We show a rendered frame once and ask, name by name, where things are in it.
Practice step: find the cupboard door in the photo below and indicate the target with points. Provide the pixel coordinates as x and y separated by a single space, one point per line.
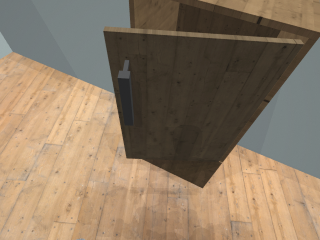
192 92

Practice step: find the handle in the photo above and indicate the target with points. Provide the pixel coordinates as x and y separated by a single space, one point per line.
125 89

